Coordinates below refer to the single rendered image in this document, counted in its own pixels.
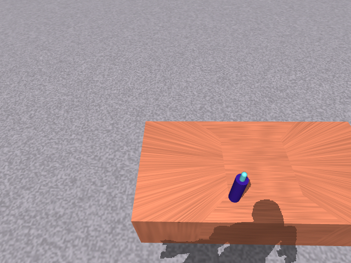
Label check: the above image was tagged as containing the bottle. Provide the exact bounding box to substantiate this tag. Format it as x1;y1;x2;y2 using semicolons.
228;172;249;203

